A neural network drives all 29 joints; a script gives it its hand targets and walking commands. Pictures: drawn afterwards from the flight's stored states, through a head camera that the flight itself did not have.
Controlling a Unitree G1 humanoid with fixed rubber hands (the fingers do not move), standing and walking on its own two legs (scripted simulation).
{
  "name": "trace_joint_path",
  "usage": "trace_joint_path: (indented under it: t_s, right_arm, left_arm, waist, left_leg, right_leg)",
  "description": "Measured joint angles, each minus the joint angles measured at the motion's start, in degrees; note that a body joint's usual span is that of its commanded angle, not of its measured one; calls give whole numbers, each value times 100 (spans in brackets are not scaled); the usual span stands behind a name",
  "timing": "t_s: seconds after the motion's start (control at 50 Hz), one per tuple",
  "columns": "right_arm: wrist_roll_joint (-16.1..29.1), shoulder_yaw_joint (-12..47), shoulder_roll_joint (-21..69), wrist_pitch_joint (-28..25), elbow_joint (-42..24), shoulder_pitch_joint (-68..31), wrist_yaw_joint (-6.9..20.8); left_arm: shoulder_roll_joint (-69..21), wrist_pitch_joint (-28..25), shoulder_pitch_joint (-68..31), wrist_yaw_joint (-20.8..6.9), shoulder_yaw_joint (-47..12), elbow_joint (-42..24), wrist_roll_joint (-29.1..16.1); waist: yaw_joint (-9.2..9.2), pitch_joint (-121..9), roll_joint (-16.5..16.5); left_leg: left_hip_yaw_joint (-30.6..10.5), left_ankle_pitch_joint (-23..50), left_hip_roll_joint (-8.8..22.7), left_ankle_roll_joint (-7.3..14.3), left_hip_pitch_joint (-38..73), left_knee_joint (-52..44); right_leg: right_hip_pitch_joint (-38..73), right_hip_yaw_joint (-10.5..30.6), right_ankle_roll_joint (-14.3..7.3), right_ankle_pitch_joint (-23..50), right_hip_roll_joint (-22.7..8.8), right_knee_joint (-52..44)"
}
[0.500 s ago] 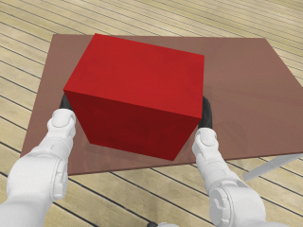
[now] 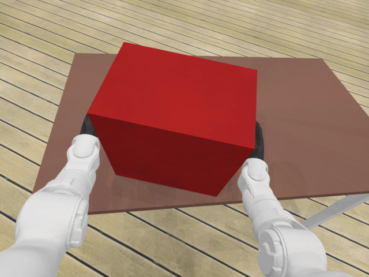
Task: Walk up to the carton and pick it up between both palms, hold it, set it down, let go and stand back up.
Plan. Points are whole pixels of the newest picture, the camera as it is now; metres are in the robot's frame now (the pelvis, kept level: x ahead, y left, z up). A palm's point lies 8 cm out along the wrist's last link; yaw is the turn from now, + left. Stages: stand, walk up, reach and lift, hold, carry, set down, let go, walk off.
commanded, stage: reach and lift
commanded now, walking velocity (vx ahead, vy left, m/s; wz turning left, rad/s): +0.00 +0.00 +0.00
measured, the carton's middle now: (176, 129) +0.44 -0.04 +0.05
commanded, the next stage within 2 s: none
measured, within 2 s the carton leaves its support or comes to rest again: neither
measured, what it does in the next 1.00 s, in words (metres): stands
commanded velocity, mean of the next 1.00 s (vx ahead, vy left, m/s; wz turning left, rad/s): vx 0.00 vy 0.00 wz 0.00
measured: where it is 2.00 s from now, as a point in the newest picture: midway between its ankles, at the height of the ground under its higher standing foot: outside the picture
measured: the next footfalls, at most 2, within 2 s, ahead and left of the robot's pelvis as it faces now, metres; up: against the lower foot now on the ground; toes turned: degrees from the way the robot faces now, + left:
none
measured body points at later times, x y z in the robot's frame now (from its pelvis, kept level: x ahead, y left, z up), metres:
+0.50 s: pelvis -0.01 +0.00 +0.00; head +0.03 +0.02 +0.45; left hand +0.45 +0.15 +0.10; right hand +0.38 -0.22 +0.08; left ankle -0.01 +0.10 -0.73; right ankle +0.04 -0.10 -0.73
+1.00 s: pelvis -0.02 +0.00 +0.01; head -0.06 +0.02 +0.45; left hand +0.40 +0.17 +0.16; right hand +0.35 -0.21 +0.13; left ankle -0.01 +0.10 -0.73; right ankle +0.04 -0.10 -0.73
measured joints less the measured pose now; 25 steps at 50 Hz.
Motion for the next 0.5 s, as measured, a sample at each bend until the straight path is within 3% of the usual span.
trace_joint_path:
  t_s: [0.26, 0.38, 0.5]
  right_arm:
    - [0, -23, -32, 163, 42, -2, 1]
    - [0, -23, -64, 609, -470, 1, 1]
    - [48, -24, -123, 1083, -1236, 21, 10]
  left_arm:
    - [-54, 168, -2, 46, -66, -2, -41]
    - [-58, 391, -4, 147, -376, -288, -330]
    - [-57, 794, 38, 262, -437, -1024, -420]
  waist:
    - [77, -84, 1]
    - [178, -84, 1]
    - [267, -84, 3]
  left_leg:
    - [0, 72, 5, -7, -1, 0]
    - [0, 81, 6, -8, -1, 0]
    - [0, 81, 8, -8, -1, 0]
  right_leg:
    - [-1, 0, -24, 77, 6, -3]
    - [-1, 0, -28, 86, 7, -3]
    - [4, 0, -28, 90, 9, -14]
